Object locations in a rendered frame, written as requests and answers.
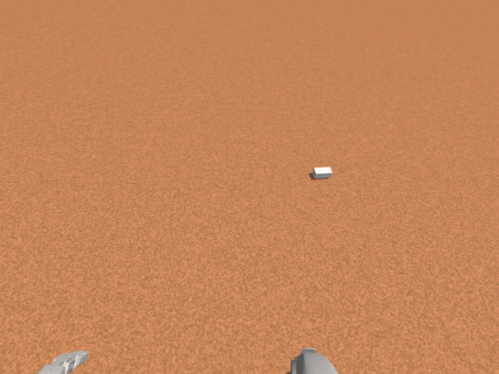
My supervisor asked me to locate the left robot hand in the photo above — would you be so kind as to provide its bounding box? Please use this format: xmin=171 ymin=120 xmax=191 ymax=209
xmin=37 ymin=351 xmax=88 ymax=374

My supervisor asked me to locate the small box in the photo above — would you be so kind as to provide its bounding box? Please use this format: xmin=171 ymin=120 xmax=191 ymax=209
xmin=313 ymin=167 xmax=332 ymax=178

